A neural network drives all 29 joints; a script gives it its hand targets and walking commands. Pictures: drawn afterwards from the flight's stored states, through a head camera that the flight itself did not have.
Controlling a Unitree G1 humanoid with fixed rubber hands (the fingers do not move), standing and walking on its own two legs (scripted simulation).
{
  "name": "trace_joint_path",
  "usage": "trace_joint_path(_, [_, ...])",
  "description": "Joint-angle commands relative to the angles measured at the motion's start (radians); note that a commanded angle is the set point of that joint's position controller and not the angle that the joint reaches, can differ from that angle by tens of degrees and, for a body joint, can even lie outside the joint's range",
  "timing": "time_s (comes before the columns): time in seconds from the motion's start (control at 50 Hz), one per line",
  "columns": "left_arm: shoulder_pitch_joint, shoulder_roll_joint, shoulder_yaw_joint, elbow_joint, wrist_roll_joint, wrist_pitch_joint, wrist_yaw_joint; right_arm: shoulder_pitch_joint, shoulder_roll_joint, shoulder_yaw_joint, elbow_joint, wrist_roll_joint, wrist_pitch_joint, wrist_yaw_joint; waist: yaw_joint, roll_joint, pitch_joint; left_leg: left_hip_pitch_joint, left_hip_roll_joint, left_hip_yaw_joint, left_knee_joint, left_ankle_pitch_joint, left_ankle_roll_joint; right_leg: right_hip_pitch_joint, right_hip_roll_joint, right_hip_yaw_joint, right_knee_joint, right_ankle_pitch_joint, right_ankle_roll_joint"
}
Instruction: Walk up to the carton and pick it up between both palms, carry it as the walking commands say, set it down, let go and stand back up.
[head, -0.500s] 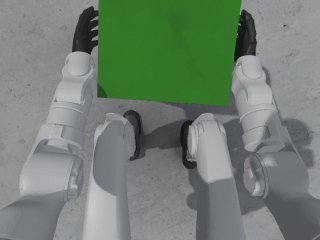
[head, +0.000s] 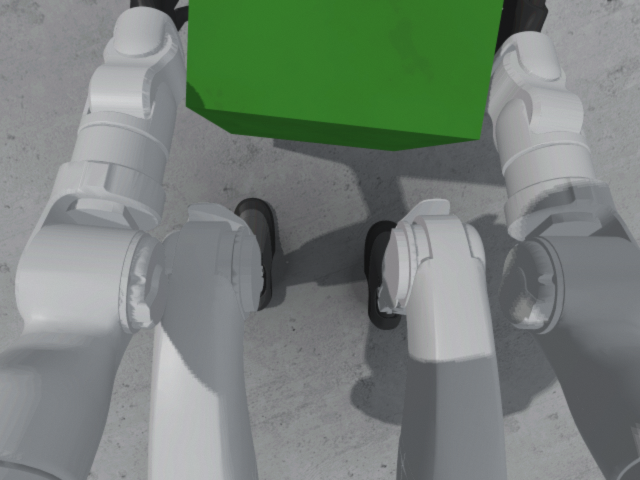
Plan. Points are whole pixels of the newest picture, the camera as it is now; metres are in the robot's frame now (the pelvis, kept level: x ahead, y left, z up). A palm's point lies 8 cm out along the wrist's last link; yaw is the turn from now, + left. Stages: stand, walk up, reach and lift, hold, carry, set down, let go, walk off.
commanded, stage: set down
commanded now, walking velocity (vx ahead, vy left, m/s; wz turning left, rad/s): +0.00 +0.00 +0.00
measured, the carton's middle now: (331, 49) +0.51 -0.01 -0.24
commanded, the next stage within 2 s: none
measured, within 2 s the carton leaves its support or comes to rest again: neither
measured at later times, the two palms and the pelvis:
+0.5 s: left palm (166, 9) +0.54 +0.16 -0.21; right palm (490, 33) +0.52 -0.18 -0.21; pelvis +0.01 +0.00 -0.04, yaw +0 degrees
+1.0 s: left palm (169, 1) +0.55 +0.16 -0.22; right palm (484, 35) +0.52 -0.18 -0.23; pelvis +0.01 +0.00 -0.05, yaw +0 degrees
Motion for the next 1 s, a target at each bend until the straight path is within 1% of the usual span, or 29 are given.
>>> trace_joint_path(0.0, [-0.815, -0.709, -0.365, -0.399, -0.109, -0.071, -0.169, -0.811, 0.681, 0.397, -0.312, 0.003, -0.040, 0.180, -0.151, -0.023, -2.045, 0.852, -0.091, -0.024, 0.026, 0.204, -0.014, 0.465, 0.073, -0.088, -0.104, 0.263, -0.044])
trace_joint_path(0.06, [-0.823, -0.763, -0.448, -0.461, -0.153, -0.072, -0.155, -0.871, 0.690, 0.453, -0.459, 0.069, -0.054, 0.167, -0.153, 0.011, -2.143, 0.890, -0.092, -0.008, 0.061, 0.325, -0.008, 0.507, 0.079, -0.101, -0.062, 0.375, -0.033])
trace_joint_path(0.08, [-0.827, -0.723, -0.390, -0.483, -0.137, -0.074, -0.146, -0.853, 0.669, 0.455, -0.436, 0.068, -0.044, 0.164, -0.116, -0.001, -2.151, 0.919, -0.094, 0.005, 0.101, 0.371, -0.011, 0.482, 0.080, -0.077, -0.057, 0.407, -0.032])
trace_joint_path(0.1, [-0.866, -0.692, -0.413, -0.482, -0.177, -0.080, -0.149, -0.854, 0.690, 0.468, -0.454, 0.083, -0.047, 0.154, -0.151, -0.033, -2.136, 0.879, -0.091, 0.002, 0.093, 0.326, 0.000, 0.526, 0.081, -0.089, -0.052, 0.391, -0.025])
trace_joint_path(0.14, [-0.795, -0.736, -0.409, -0.527, -0.201, -0.094, -0.143, -0.892, 0.690, 0.479, -0.565, 0.106, -0.063, 0.142, -0.141, -0.091, -2.246, 0.908, -0.092, 0.000, 0.103, 0.440, 0.014, 0.620, 0.088, -0.095, -0.040, 0.511, -0.019])
trace_joint_path(0.16, [-0.814, -0.756, -0.406, -0.545, -0.202, -0.091, -0.135, -0.864, 0.668, 0.484, -0.589, 0.115, -0.066, 0.143, -0.128, -0.040, -2.265, 0.901, -0.103, 0.020, 0.130, 0.471, 0.003, 0.595, 0.095, -0.076, -0.026, 0.535, -0.027])
trace_joint_path(0.18, [-0.698, -0.770, -0.396, -0.415, -0.177, -0.082, -0.147, -0.758, 0.707, 0.478, -0.443, 0.108, -0.056, 0.143, -0.118, -0.006, -2.164, 0.882, -0.095, 0.034, 0.126, 0.435, -0.003, 0.578, 0.088, -0.078, -0.046, 0.512, -0.026])
trace_joint_path(0.2, [-0.755, -0.765, -0.401, -0.477, -0.203, -0.087, -0.152, -0.797, 0.724, 0.481, -0.510, 0.090, -0.057, 0.143, -0.153, -0.067, -2.167, 0.843, -0.095, 0.005, 0.114, 0.431, 0.014, 0.597, 0.096, -0.094, -0.030, 0.522, -0.024])
trace_joint_path(0.22, [-0.746, -0.742, -0.394, -0.403, -0.177, -0.081, -0.152, -0.716, 0.724, 0.460, -0.365, 0.082, -0.045, 0.145, -0.142, 0.000, -2.015, 0.828, -0.081, 0.014, 0.114, 0.342, 0.004, 0.474, 0.089, -0.089, -0.044, 0.408, -0.030])
trace_joint_path(0.24, [-0.716, -0.804, -0.399, -0.353, -0.196, -0.082, -0.162, -0.717, 0.720, 0.429, -0.323, 0.055, -0.048, 0.149, -0.182, -0.011, -1.954, 0.814, -0.088, 0.009, 0.098, 0.293, -0.002, 0.416, 0.092, -0.113, -0.051, 0.344, -0.038])
trace_joint_path(0.26, [-0.711, -0.802, -0.391, -0.358, -0.168, -0.075, -0.167, -0.776, 0.758, 0.462, -0.384, 0.072, -0.053, 0.161, -0.130, -0.003, -1.946, 0.824, -0.090, -0.008, 0.094, 0.310, 0.004, 0.397, 0.088, -0.096, -0.045, 0.351, -0.044])
trace_joint_path(0.28, [-0.776, -0.826, -0.388, -0.359, -0.191, -0.080, -0.167, -0.800, 0.705, 0.438, -0.357, 0.050, -0.052, 0.163, -0.181, -0.017, -1.888, 0.793, -0.090, -0.014, 0.088, 0.288, -0.006, 0.382, 0.086, -0.113, -0.028, 0.324, -0.035])
trace_joint_path(0.32, [-0.766, -0.785, -0.338, -0.300, -0.149, -0.074, -0.190, -0.748, 0.755, 0.418, -0.200, 0.019, -0.026, 0.172, -0.149, -0.032, -1.805, 0.717, -0.083, 0.022, 0.108, 0.213, -0.014, 0.368, 0.076, -0.092, -0.066, 0.263, -0.041])
trace_joint_path(0.36, [-0.741, -0.785, -0.329, -0.239, -0.129, -0.060, -0.207, -0.787, 0.798, 0.393, -0.216, 0.039, -0.027, 0.196, -0.123, -0.029, -1.755, 0.711, -0.073, 0.013, 0.093, 0.134, -0.012, 0.300, 0.081, -0.104, -0.052, 0.186, -0.039])
trace_joint_path(0.44, [-0.802, -0.807, -0.345, -0.261, -0.144, -0.057, -0.218, -0.870, 0.755, 0.376, -0.248, 0.030, -0.035, 0.200, -0.165, 0.023, -1.693, 0.693, -0.083, 0.009, 0.084, 0.130, -0.017, 0.245, 0.073, -0.126, -0.030, 0.169, -0.050])
trace_joint_path(0.48, [-0.834, -0.800, -0.323, -0.242, -0.132, -0.062, -0.219, -0.912, 0.778, 0.373, -0.261, 0.042, -0.033, 0.214, -0.129, 0.029, -1.658, 0.665, -0.073, 0.004, 0.087, 0.093, -0.008, 0.247, 0.074, -0.093, -0.052, 0.142, -0.050])
trace_joint_path(0.54, [-0.821, -0.773, -0.330, -0.281, -0.151, -0.078, -0.218, -0.832, 0.785, 0.378, -0.236, 0.033, -0.044, 0.213, -0.148, -0.013, -1.704, 0.651, -0.081, 0.003, 0.107, 0.178, -0.004, 0.292, 0.080, -0.095, -0.034, 0.217, -0.045])
trace_joint_path(0.56, [-0.821, -0.762, -0.321, -0.295, -0.137, -0.080, -0.220, -0.901, 0.791, 0.393, -0.304, 0.058, -0.042, 0.211, -0.118, -0.049, -1.727, 0.668, -0.080, 0.006, 0.105, 0.174, 0.000, 0.279, 0.089, -0.100, -0.033, 0.222, -0.034])
trace_joint_path(0.62, [-0.693, -0.825, -0.270, -0.129, -0.092, -0.065, -0.231, -0.842, 0.791, 0.362, -0.204, 0.016, -0.039, 0.218, -0.103, 0.000, -1.600, 0.596, -0.083, 0.021, 0.124, 0.139, -0.010, 0.258, 0.083, -0.084, -0.043, 0.185, -0.049])
trace_joint_path(0.66, [-0.681, -0.847, -0.317, -0.159, -0.119, -0.064, -0.232, -0.827, 0.789, 0.375, -0.266, 0.023, -0.049, 0.229, -0.143, -0.005, -1.675, 0.664, -0.084, 0.003, 0.129, 0.206, -0.010, 0.287, 0.084, -0.098, -0.024, 0.241, -0.042])
trace_joint_path(0.7, [-0.764, -0.825, -0.293, -0.219, -0.121, -0.077, -0.216, -0.936, 0.771, 0.392, -0.339, 0.057, -0.063, 0.222, -0.108, 0.013, -1.764, 0.709, -0.083, 0.017, 0.141, 0.229, -0.006, 0.278, 0.079, -0.102, -0.023, 0.232, -0.039])
trace_joint_path(0.74, [-0.655, -0.880, -0.319, -0.158, -0.117, -0.073, -0.226, -0.808, 0.754, 0.369, -0.270, 0.005, -0.063, 0.218, -0.176, -0.003, -1.667, 0.654, -0.088, -0.023, 0.135, 0.235, -0.002, 0.199, 0.082, -0.128, 0.011, 0.254, -0.040])
trace_joint_path(0.78, [-0.640, -0.869, -0.276, -0.158, -0.090, -0.074, -0.227, -0.844, 0.770, 0.401, -0.289, 0.051, -0.068, 0.221, -0.101, -0.002, -1.653, 0.606, -0.087, 0.015, 0.149, 0.233, -0.007, 0.255, 0.085, -0.092, -0.012, 0.271, -0.034])
trace_joint_path(0.8, [-0.681, -0.872, -0.311, -0.216, -0.130, -0.080, -0.234, -0.800, 0.778, 0.395, -0.267, 0.013, -0.060, 0.225, -0.160, -0.027, -1.659, 0.604, -0.093, -0.013, 0.136, 0.271, 0.001, 0.252, 0.084, -0.103, -0.003, 0.304, -0.037])
trace_joint_path(0.82, [-0.696, -0.799, -0.306, -0.222, -0.108, -0.082, -0.239, -0.752, 0.766, 0.357, -0.169, 0.005, -0.048, 0.226, -0.132, -0.009, -1.604, 0.543, -0.077, 0.007, 0.148, 0.212, -0.013, 0.223, 0.086, -0.087, -0.010, 0.271, -0.048])
trace_joint_path(0.84, [-0.716, -0.805, -0.312, -0.194, -0.117, -0.078, -0.243, -0.762, 0.771, 0.348, -0.185, -0.005, -0.046, 0.227, -0.173, -0.008, -1.597, 0.584, -0.079, -0.002, 0.129, 0.202, -0.013, 0.213, 0.084, -0.108, -0.011, 0.253, -0.044])
trace_joint_path(0.9, [-0.733, -0.806, -0.314, -0.222, -0.111, -0.091, -0.227, -0.796, 0.783, 0.382, -0.245, 0.038, -0.061, 0.231, -0.129, 0.006, -1.663, 0.659, -0.075, -0.014, 0.132, 0.236, -0.008, 0.205, 0.088, -0.110, 0.006, 0.269, -0.040])
trace_joint_path(0.92, [-0.663, -0.852, -0.333, -0.134, -0.129, -0.080, -0.239, -0.784, 0.776, 0.372, -0.254, 0.010, -0.062, 0.226, -0.182, -0.014, -1.595, 0.632, -0.085, -0.015, 0.143, 0.199, -0.001, 0.185, 0.088, -0.103, -0.019, 0.227, -0.045])
trace_joint_path(0.98, [-0.633, -0.820, -0.285, -0.133, -0.080, -0.074, -0.247, -0.776, 0.809, 0.378, -0.189, 0.009, -0.047, 0.243, -0.082, -0.018, -1.490, 0.526, -0.073, 0.002, 0.142, 0.185, -0.003, 0.161, 0.087, -0.086, -0.006, 0.218, -0.042])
